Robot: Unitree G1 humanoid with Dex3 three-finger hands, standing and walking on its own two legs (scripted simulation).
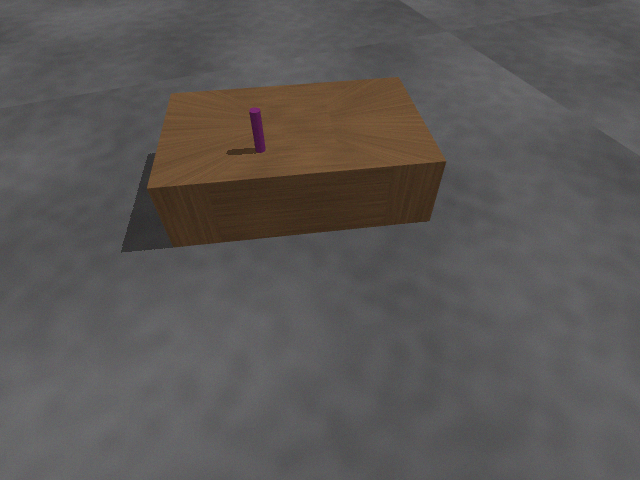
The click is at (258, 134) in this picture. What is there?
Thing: slim round
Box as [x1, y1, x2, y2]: [249, 107, 265, 152]
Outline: 254,107 251,108 249,112 255,149 258,152 262,152 265,148 260,112 258,108
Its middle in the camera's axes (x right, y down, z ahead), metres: -0.24 -0.42 +1.50
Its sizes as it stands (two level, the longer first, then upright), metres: 0.040 0.040 0.175
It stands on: a support 0.33 m high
